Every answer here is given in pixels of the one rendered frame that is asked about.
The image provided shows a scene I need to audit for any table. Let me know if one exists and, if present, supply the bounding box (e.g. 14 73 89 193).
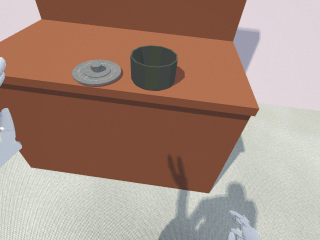
0 0 259 194

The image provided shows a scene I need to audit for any knob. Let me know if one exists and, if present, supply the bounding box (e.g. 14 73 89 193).
90 61 103 71

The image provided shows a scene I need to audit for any robot right hand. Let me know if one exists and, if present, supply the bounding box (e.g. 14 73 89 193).
228 210 260 240

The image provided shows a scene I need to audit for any robot left hand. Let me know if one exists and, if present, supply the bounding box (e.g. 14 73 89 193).
0 57 22 168

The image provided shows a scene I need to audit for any lid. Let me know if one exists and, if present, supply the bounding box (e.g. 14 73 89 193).
72 59 121 86

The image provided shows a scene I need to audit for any pot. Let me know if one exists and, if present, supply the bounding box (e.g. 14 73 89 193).
130 45 178 91

